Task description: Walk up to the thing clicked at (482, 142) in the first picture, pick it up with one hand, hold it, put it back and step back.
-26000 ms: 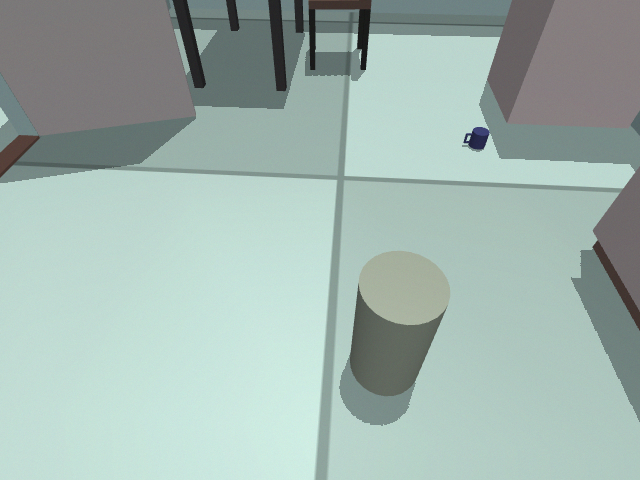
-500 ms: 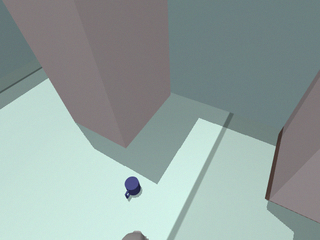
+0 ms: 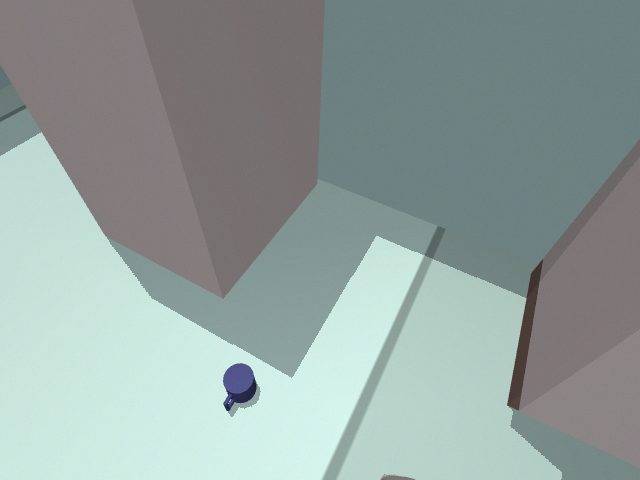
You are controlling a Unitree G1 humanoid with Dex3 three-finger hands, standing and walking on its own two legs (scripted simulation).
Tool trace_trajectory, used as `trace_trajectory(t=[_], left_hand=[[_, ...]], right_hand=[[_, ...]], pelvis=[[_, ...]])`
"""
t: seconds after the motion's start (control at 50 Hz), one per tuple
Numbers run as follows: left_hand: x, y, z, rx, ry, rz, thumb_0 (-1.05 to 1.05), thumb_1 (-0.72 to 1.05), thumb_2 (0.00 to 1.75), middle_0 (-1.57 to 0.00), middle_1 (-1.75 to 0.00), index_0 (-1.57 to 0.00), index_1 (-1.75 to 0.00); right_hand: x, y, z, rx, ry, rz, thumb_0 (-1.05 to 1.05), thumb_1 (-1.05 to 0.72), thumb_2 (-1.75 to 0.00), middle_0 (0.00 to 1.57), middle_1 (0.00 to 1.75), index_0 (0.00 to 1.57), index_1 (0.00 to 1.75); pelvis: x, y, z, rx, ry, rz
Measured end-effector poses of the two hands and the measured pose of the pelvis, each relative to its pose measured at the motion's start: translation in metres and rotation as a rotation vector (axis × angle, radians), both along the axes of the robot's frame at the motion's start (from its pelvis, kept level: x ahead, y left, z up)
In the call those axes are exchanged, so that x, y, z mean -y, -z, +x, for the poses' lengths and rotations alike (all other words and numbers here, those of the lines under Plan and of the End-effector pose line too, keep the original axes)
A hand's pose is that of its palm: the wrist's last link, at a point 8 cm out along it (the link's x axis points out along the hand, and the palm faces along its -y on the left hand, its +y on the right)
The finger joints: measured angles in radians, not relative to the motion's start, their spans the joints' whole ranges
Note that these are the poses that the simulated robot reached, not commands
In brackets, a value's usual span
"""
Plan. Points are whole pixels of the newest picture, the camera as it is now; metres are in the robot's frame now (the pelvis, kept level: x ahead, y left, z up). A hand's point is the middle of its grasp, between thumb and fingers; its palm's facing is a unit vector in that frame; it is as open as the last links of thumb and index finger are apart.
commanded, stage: walk up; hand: left
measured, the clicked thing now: (237, 388) +0.47 +0.24 -0.72
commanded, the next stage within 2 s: stand in 1.54 s
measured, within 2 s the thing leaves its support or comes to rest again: neither
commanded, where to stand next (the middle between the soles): +0.09 -0.01 m, yaw +2 degrees
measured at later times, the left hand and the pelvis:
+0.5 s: hand out of the picture +0.12 +0.23 -0.14, palm faces -0.02 -0.95 -0.31, open 7.4 cm; pelvis +0.02 -0.01 +0.02, yaw +0 degrees
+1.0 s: hand out of the picture +0.10 +0.24 -0.13, palm faces +0.01 -0.94 -0.33, open 7.4 cm; pelvis +0.03 -0.01 +0.02, yaw +1 degrees
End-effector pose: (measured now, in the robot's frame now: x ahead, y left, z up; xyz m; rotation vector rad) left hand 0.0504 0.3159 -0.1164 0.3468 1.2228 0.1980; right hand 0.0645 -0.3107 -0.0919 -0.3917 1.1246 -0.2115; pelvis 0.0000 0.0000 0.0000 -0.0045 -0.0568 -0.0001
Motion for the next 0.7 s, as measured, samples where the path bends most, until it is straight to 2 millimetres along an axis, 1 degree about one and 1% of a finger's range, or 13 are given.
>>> trace_trajectory(t=[0.04, 0.08, 0.14, 0.22, 0.36, 0.48, 0.58, 0.7], left_hand=[[0.003, 0.000, 0.002, 0.007, -0.003, 0.021, 0.01, 0.91, 0.90, -0.21, -0.30, -0.20, -0.30], [0.010, -0.004, 0.002, 0.010, -0.007, 0.033, 0.01, 0.91, 0.90, -0.21, -0.30, -0.20, -0.30], [0.019, -0.010, 0.005, 0.017, -0.001, 0.030, 0.01, 0.91, 0.90, -0.21, -0.30, -0.20, -0.30], [0.028, -0.016, 0.018, 0.038, 0.006, 0.015, 0.01, 0.90, 0.90, -0.21, -0.30, -0.21, -0.30], [0.037, -0.018, 0.046, 0.084, 0.011, -0.032, 0.01, 0.90, 0.90, -0.21, -0.30, -0.21, -0.30], [0.039, -0.015, 0.061, 0.085, 0.009, -0.061, 0.01, 0.90, 0.90, -0.21, -0.30, -0.21, -0.30], [0.037, -0.013, 0.065, 0.068, -0.001, -0.070, 0.01, 0.90, 0.90, -0.21, -0.30, -0.21, -0.30], [0.033, -0.013, 0.059, 0.033, -0.018, -0.062, 0.01, 0.90, 0.90, -0.21, -0.30, -0.20, -0.30]], right_hand=[[0.005, 0.012, 0.005, 0.003, 0.006, 0.019, 0.01, -0.90, -0.90, 0.20, 0.30, 0.21, 0.30], [0.007, 0.021, 0.010, 0.001, 0.018, 0.041, 0.01, -0.90, -0.90, 0.20, 0.30, 0.21, 0.30], [0.003, 0.028, 0.014, -0.003, 0.019, 0.076, 0.01, -0.90, -0.90, 0.20, 0.30, 0.21, 0.30], [-0.002, 0.031, 0.012, -0.019, 0.018, 0.105, 0.01, -0.90, -0.90, 0.20, 0.30, 0.21, 0.30], [-0.002, 0.021, 0.000, -0.085, 0.025, 0.097, 0.01, -0.90, -0.90, 0.20, 0.30, 0.21, 0.30], [0.004, 0.008, -0.003, -0.116, 0.044, 0.056, 0.01, -0.90, -0.90, 0.20, 0.30, 0.21, 0.30], [0.008, 0.001, 0.006, -0.113, 0.052, 0.031, 0.01, -0.90, -0.90, 0.20, 0.30, 0.21, 0.30], [0.006, -0.001, 0.025, -0.089, 0.043, 0.032, 0.01, -0.90, -0.90, 0.20, 0.30, 0.21, 0.30]], pelvis=[[0.006, 0.006, 0.001, 0.001, 0.005, 0.006], [0.010, 0.007, 0.001, 0.010, 0.004, -0.014], [0.014, 0.004, 0.001, 0.007, 0.002, 0.006], [0.014, -0.001, 0.000, 0.008, -0.001, 0.014], [0.015, -0.011, 0.008, -0.004, -0.001, 0.011], [0.013, -0.016, 0.016, -0.010, -0.002, 0.004], [0.011, -0.019, 0.021, -0.011, -0.004, 0.002], [0.010, -0.020, 0.025, -0.015, -0.008, 0.001]])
